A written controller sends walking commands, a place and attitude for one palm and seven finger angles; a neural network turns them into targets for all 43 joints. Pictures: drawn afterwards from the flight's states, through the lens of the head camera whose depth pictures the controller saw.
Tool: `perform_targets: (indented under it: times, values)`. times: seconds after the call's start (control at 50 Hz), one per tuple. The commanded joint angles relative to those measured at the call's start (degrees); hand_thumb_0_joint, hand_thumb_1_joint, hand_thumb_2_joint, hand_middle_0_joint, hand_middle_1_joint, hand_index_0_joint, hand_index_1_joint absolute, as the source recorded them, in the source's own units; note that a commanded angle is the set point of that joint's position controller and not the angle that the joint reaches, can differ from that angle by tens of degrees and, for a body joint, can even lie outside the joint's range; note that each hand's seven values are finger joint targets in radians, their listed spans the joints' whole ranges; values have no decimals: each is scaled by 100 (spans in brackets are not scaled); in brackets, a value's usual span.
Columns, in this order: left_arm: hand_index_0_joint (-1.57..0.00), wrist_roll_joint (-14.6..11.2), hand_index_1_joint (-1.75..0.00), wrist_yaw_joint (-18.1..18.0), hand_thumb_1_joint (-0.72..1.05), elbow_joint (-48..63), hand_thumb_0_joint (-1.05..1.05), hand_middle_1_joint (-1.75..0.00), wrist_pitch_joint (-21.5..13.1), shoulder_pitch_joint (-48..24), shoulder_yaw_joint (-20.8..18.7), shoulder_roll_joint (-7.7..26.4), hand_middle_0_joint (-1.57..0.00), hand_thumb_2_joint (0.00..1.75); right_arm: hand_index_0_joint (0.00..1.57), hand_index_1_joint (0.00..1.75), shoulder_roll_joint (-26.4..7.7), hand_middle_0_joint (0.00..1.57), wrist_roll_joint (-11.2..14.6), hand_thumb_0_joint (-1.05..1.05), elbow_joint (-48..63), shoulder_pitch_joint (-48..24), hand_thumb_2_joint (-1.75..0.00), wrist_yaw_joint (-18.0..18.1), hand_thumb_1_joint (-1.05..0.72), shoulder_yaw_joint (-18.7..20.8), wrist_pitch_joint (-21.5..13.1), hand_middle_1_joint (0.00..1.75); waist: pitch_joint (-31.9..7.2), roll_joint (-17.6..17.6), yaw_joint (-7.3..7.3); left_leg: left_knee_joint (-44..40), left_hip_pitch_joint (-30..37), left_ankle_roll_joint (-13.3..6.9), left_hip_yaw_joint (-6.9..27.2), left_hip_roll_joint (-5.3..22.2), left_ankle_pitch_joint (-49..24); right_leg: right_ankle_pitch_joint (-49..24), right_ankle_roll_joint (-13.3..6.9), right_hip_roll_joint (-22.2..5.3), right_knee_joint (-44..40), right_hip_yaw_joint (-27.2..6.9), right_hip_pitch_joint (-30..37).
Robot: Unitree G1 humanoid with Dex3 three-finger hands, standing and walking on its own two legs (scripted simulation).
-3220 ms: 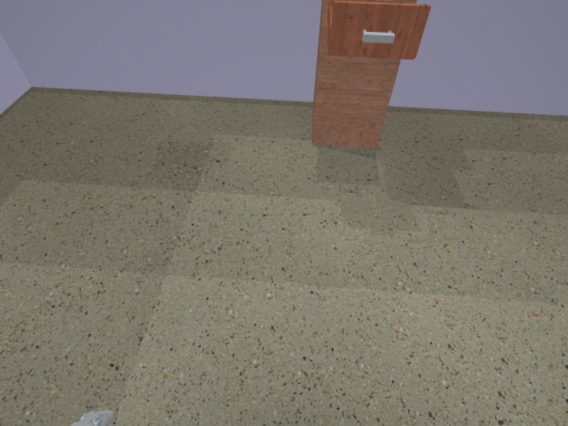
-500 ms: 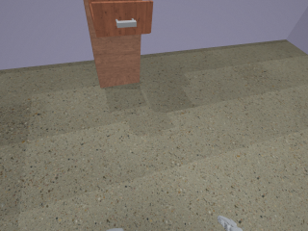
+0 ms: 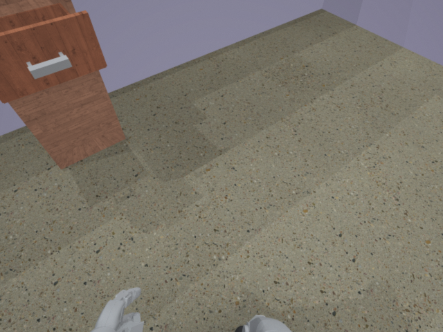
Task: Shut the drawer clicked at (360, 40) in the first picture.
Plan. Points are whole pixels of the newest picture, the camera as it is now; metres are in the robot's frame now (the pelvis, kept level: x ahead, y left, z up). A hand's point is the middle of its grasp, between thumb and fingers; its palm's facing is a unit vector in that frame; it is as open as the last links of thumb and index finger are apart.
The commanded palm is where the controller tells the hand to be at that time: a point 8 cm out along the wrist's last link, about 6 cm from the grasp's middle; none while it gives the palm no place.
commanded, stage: walk to a spot facing it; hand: left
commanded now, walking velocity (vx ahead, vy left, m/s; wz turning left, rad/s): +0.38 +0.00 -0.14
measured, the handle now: (48, 63) +0.83 +0.50 +0.00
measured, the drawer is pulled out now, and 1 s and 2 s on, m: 0.30 0.30 0.30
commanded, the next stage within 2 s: turn to face it in 0.76 s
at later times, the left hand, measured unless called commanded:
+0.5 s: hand (108, 301) +0.21 +0.24 -0.16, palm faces -0.04 -0.99 -0.14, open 7.4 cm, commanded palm none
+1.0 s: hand (181, 158) +0.58 +0.11 -0.15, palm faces -0.27 -0.94 -0.22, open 7.3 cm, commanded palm none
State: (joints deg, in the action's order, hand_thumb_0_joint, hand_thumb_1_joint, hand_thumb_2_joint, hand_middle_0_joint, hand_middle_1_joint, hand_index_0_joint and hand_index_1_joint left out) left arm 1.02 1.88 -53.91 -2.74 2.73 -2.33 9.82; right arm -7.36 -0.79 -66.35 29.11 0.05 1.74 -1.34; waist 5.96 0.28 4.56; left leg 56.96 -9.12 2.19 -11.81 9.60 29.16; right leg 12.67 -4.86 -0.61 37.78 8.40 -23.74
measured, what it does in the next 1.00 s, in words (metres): walks ahead, turning right: left foot, then right foot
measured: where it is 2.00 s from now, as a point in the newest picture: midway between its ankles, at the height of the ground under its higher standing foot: (233, 259)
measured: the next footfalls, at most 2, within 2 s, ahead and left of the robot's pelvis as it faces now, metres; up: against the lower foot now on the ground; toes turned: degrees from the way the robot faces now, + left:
left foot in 0.36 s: +0.28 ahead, +0.14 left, +0.00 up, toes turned +6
right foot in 0.88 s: +0.50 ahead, -0.15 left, +0.00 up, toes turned -24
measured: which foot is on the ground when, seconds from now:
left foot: up 0.00-0.34, down 0.36-0.86, up 0.88-1.00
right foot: down 0.00-0.36, up 0.38-0.86, down 0.88-1.00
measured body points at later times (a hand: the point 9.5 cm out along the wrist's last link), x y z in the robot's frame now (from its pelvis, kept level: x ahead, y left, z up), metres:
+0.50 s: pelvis +0.21 +0.05 +0.02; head +0.21 +0.08 +0.47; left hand +0.21 +0.29 -0.15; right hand +0.26 -0.20 -0.11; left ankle +0.24 +0.14 -0.72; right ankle +0.14 -0.07 -0.63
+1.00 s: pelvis +0.42 -0.04 +0.01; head +0.44 -0.06 +0.45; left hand +0.59 +0.15 -0.13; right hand +0.29 -0.23 -0.16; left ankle +0.35 +0.12 -0.61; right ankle +0.46 -0.13 -0.72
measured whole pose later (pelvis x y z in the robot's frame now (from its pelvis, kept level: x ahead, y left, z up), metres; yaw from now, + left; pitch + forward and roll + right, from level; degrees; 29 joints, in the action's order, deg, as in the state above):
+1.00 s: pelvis +0.42 -0.04 +0.01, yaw -16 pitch -2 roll +0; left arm 0.8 -0.3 -57.3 -3.4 6.4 -2.8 10.3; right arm -8.2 -0.7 -64.2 21.2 1.0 3.1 -0.2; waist 5.5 -1.5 2.8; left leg 73.4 -21.2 2.1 -4.4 7.8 25.5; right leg 13.5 -4.3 -0.9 35.8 10.1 -21.0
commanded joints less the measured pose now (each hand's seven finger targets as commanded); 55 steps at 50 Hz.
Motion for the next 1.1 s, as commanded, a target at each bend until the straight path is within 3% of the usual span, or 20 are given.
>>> perform_targets:
  times: [0.0,0.06,0.24,0.26,0.3,0.32,0.34,0.36,0.4,0.48,0.62,0.74,0.78,0.82,0.84,0.86,0.88,0.94,0.98,1.08]
  values:
    - [-20,-56,-30,-231,90,-281,0,-30,-38,1523,-311,1121,-20,90,20,30,-669,20,-27,0,844,-860,-90,70,-90,165,-219,30,-744,83,-711,1975,-2741,-58,988,169,-710,-1427,-842,-1942,-2046,-2465,2145]
    - [-20,25,-30,-256,90,-301,0,-30,-132,1095,-207,755,-20,90,20,30,-367,20,-89,0,594,-284,-90,23,-90,162,-40,30,-505,318,-168,979,-1971,26,820,160,-1112,-1039,-527,-1383,-2421,-1430,866]
    - [-20,43,-30,-193,90,-413,0,-30,-126,1481,-247,951,-20,90,20,30,-527,20,-72,0,1211,-1683,-90,-167,-90,172,-163,30,-118,767,-509,-1724,-1632,-37,538,-201,-1534,199,-486,-1287,-2499,-1523,1136]
    - [-20,48,-30,-194,90,-447,0,-30,-115,1552,-252,954,-20,90,20,30,-555,20,-64,0,1227,-1719,-90,-166,-90,182,-189,30,-114,544,-500,-1975,-1357,-59,479,-267,-1551,186,-445,-1290,-2383,-1571,1119]
    - [-20,12,-30,-188,90,-435,0,-30,-85,1456,-268,992,-20,90,20,30,-756,20,-82,0,1076,-1184,-90,-118,-90,213,-251,30,-237,182,-177,-2675,-165,-96,290,-481,-1681,-212,-267,-1028,-1613,-1300,794]
    - [-20,-12,-30,-157,90,-406,0,-30,-75,1470,-232,834,-20,90,20,30,-1087,20,-111,0,858,-518,-90,-52,-90,283,-286,30,-557,-455,106,-3043,909,-258,748,-206,-1379,-585,-82,-655,-388,-1008,308]
    - [-20,-64,-30,-98,90,-284,0,-30,-59,1609,-177,486,-20,90,20,30,-1778,20,-209,0,738,172,-90,-1,-90,434,-314,30,-916,-1879,282,-3847,1762,-800,2740,1286,-697,796,250,62,1521,-290,-819]
    - [-20,-18,-30,-114,90,-124,0,-30,-79,1334,-151,574,-20,90,20,30,-1896,20,-162,0,708,430,-90,33,-90,429,-250,30,-966,-2101,342,-4526,1660,-1087,3799,1906,-77,1957,259,133,2741,-632,-1341]
    - [-20,25,-30,-74,90,-224,0,-30,-28,1049,-209,595,-20,90,20,30,-1353,20,-104,0,895,-452,-90,78,-90,280,-253,30,-131,-881,16,-4791,480,-1018,3046,1697,422,1070,236,-420,3517,-965,-1635]
    - [-20,83,-30,-28,90,-517,0,-30,188,1689,-207,252,-20,90,20,30,-886,20,-52,0,929,-985,-90,112,-90,163,-389,30,-78,-728,-521,-4841,-242,-671,1099,983,-1102,57,434,-606,3157,-859,-1037]
    - [-20,101,-30,21,90,-177,0,-30,263,816,-221,106,-20,90,20,30,-785,20,-26,0,605,-373,-90,136,-90,233,-416,30,84,-568,-315,-4783,687,-851,247,961,-2558,-453,634,-759,1614,-421,-1660]
    - [-20,68,-30,42,90,66,0,-30,184,97,-188,71,-20,90,20,30,-824,20,-97,0,404,-28,-90,128,-90,246,-315,30,274,-880,-119,-4219,1097,-773,-270,1075,-3919,-252,357,-422,245,-26,-1170]
    - [-20,74,-30,27,90,-26,0,-30,126,501,-207,192,-20,90,20,30,-957,20,-88,0,429,-113,-90,130,-90,285,-288,30,-100,-771,-365,-3393,1283,-700,-453,1109,-5461,29,178,-93,-71,214,-426]
    - [-20,110,-30,-11,90,-435,0,-30,9,1911,-314,529,-20,90,20,30,-1141,20,-17,0,528,-386,-90,103,-90,311,-277,30,-983,-597,-1072,-1468,747,-387,-735,825,-5934,-543,24,207,-715,415,1656]
    - [-20,128,-30,-91,90,-601,0,-30,-79,2559,-459,1189,-20,90,20,30,-861,20,75,0,614,-206,-90,32,-90,261,-278,30,-1734,476,-1291,233,-886,-146,-658,412,-3780,-1416,-330,-982,-787,-963,3514]
    - [-20,18,-30,-180,90,-666,0,-30,-101,2912,-526,1663,-20,90,20,30,-451,20,126,0,785,-166,-90,78,-90,177,-287,30,-2258,1355,-1189,2211,-2241,81,-88,-548,522,-3676,-1088,-2604,-1141,-3396,4227]
    - [-20,-61,-30,-246,90,-623,0,-30,-75,2662,-503,1667,-20,90,20,30,-564,20,128,0,802,-467,-90,127,-90,178,-256,30,-2202,613,-1172,2476,-2265,-58,790,-345,368,-4053,-1222,-2628,-1387,-2936,3691]
    - [-20,-26,-30,-319,90,-407,0,-30,-108,1412,-191,821,-20,90,20,30,-371,20,-13,0,612,-668,-90,133,-90,130,-55,30,-784,187,-579,2045,-2030,-61,1153,12,-602,-3161,-598,-2101,-1835,-1608,1330]
    - [-20,21,-30,-349,90,-330,0,-30,-144,923,-119,636,-20,90,20,30,-188,20,-32,0,422,-158,-90,117,-90,80,97,30,-769,307,-174,1325,-1679,-8,1148,-16,-820,-3040,-377,-1843,-1964,-748,817]
    - [-20,3,-30,-343,90,-133,0,-30,1,646,-122,591,-20,90,20,30,-232,20,-24,0,684,-538,-90,34,-90,89,260,30,-488,647,-172,162,-1589,120,784,-164,-1174,-2061,-256,-1732,-2188,-62,584]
